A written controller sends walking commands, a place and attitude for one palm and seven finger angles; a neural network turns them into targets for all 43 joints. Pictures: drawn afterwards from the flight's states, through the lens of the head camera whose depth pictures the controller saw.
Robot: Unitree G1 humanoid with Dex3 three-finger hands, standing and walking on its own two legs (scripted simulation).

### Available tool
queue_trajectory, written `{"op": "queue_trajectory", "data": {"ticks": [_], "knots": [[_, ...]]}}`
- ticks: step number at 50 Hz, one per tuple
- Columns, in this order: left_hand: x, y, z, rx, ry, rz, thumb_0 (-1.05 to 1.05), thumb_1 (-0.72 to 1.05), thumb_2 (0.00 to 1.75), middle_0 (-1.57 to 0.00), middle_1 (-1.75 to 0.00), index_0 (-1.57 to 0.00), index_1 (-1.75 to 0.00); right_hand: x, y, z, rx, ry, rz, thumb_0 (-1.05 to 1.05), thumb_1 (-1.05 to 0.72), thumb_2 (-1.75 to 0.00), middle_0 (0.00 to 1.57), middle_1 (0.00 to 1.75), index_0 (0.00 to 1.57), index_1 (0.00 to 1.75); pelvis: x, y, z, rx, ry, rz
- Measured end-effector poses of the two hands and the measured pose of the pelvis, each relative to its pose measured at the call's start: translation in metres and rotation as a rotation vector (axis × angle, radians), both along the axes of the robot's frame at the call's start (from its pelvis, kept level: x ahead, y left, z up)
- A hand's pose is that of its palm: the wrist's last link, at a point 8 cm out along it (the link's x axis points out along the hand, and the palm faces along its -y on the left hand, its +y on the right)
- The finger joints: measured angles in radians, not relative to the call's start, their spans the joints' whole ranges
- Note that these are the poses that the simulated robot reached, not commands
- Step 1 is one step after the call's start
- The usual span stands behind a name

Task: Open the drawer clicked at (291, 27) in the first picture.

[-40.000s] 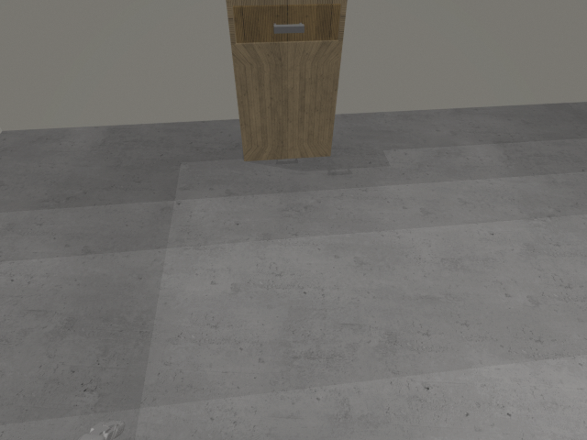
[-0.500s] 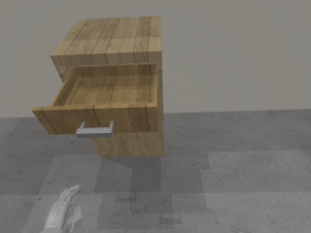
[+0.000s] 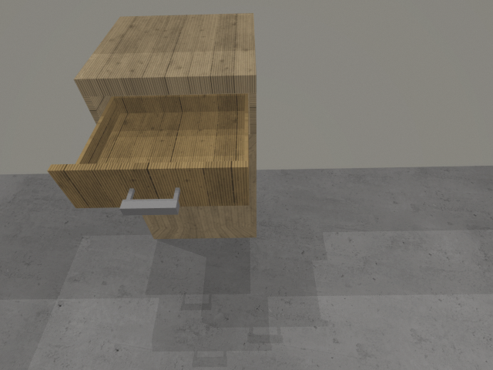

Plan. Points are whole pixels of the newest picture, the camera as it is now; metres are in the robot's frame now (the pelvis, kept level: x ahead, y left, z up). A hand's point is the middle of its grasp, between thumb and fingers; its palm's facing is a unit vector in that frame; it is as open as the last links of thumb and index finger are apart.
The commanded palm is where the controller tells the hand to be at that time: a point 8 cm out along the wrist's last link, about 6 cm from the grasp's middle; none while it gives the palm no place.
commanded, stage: let the arm hang, fingers relaxed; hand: left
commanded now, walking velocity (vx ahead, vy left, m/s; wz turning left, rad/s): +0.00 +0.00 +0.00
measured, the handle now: (152, 199) +0.48 +0.25 -0.06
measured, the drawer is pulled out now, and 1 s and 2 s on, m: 0.29 0.29 0.29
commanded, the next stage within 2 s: look to check the result in 0.42 s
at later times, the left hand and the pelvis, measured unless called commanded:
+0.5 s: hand out of the picture -0.02 +0.16 -0.17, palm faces +0.04 -0.98 -0.17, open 7.3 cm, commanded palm none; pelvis +0.00 +0.01 +0.00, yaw -1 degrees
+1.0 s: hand out of the picture +0.00 +0.15 -0.17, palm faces +0.03 -0.98 -0.18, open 7.3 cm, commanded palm none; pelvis +0.02 +0.00 +0.00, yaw -1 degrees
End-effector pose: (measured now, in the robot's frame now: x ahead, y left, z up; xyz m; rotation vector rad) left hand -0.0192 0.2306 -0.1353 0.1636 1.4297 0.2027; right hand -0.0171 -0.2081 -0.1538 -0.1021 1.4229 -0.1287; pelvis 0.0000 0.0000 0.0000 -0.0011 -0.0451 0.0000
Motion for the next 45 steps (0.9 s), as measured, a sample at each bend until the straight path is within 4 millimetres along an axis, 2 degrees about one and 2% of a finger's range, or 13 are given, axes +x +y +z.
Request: {"op": "queue_trajectory", "data": {"ticks": [9, 22, 32, 45], "knots": [[0.009, -0.016, -0.006, -0.044, -0.018, -0.016, 0.00, 0.92, 0.90, -0.20, -0.30, -0.20, -0.30, -0.020, 0.021, -0.001, 0.036, 0.033, -0.034, 0.00, -0.91, -0.90, 0.20, 0.30, 0.20, 0.30, -0.001, 0.002, 0.000, 0.004, 0.002, -0.011], [-0.004, -0.021, -0.010, -0.067, 0.027, 0.000, 0.00, 0.92, 0.90, -0.20, -0.30, -0.20, -0.30, -0.040, 0.021, 0.003, 0.013, 0.093, -0.061, 0.00, -0.91, -0.90, 0.20, 0.30, 0.20, 0.30, 0.001, 0.005, 0.000, 0.003, 0.010, -0.015], [-0.007, -0.021, -0.008, -0.061, 0.053, 0.006, 0.00, 0.91, 0.90, -0.20, -0.30, -0.20, -0.30, -0.032, 0.022, 0.002, 0.017, 0.085, -0.061, 0.00, -0.91, -0.90, 0.19, 0.30, 0.20, 0.30, 0.004, 0.005, 0.000, 0.005, 0.017, -0.018], [0.009, -0.026, -0.007, -0.055, 0.028, -0.001, 0.00, 0.91, 0.90, -0.20, -0.30, -0.20, -0.30, -0.010, 0.019, -0.001, 0.027, 0.051, -0.054, 0.00, -0.91, -0.90, 0.20, 0.30, 0.20, 0.30, 0.013, 0.001, 0.000, 0.008, 0.020, -0.019]]}}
